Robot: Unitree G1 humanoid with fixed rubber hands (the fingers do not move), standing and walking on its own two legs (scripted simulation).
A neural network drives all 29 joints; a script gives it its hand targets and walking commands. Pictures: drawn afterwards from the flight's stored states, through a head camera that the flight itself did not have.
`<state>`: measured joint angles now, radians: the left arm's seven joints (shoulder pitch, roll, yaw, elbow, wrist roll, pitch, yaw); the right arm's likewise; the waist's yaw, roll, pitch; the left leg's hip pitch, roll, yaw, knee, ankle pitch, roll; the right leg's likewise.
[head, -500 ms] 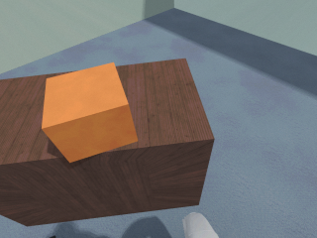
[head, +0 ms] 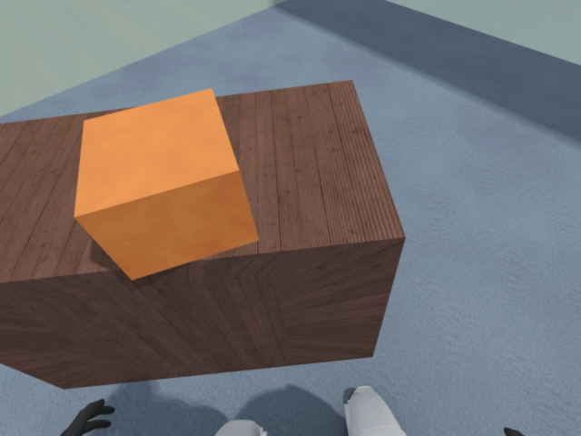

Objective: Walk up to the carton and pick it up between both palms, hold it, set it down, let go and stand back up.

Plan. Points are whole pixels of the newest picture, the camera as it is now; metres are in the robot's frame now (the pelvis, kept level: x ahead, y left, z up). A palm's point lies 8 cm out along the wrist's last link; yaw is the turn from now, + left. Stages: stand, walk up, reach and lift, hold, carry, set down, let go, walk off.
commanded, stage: walk up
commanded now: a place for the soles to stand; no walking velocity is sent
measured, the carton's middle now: (172, 181) +0.55 +0.21 +0.03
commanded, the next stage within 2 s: none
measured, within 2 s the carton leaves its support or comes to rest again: neither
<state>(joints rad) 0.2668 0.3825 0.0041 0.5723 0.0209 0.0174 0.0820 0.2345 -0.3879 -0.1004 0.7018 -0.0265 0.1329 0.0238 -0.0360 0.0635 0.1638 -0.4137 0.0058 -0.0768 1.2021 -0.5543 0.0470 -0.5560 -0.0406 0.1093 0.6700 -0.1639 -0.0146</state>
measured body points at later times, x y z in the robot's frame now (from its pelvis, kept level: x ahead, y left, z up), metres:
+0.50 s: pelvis -0.08 +0.08 +0.05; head -0.07 +0.10 +0.50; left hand +0.00 +0.39 -0.08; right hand -0.05 -0.25 -0.03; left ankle -0.03 +0.16 -0.69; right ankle -0.07 -0.08 -0.64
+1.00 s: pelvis -0.05 -0.02 +0.04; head -0.05 -0.07 +0.49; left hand -0.01 +0.30 -0.03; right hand -0.01 -0.33 -0.10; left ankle +0.00 +0.17 -0.63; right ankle -0.03 -0.09 -0.70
